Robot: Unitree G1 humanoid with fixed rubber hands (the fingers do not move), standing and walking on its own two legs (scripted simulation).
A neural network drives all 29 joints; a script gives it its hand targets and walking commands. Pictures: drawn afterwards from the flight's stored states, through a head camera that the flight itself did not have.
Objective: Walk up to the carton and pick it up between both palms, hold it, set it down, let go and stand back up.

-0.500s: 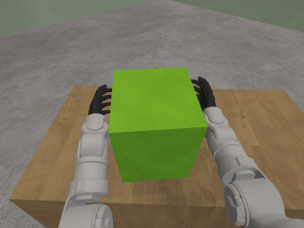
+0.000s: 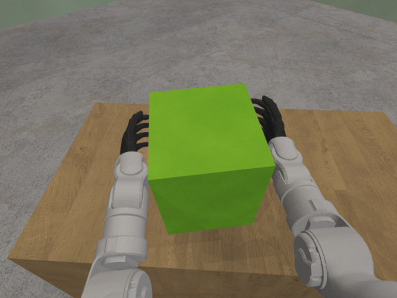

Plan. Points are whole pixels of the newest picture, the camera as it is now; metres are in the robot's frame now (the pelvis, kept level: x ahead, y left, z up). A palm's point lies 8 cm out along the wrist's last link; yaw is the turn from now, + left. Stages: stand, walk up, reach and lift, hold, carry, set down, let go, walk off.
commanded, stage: set down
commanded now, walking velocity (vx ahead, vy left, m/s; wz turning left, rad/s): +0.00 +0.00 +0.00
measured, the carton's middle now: (204, 163) +0.39 +0.02 +0.06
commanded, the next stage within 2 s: none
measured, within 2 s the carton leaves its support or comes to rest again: rests again in 1.72 s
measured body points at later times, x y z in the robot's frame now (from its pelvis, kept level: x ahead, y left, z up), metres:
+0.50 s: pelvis +0.00 -0.01 +0.00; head +0.01 +0.00 +0.45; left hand +0.37 +0.17 +0.08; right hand +0.43 -0.12 +0.09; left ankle -0.02 +0.12 -0.75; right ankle +0.00 -0.10 -0.75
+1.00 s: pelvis +0.01 -0.01 +0.00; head +0.03 +0.00 +0.45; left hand +0.38 +0.17 +0.07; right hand +0.44 -0.12 +0.08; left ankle -0.02 +0.12 -0.75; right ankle +0.00 -0.10 -0.75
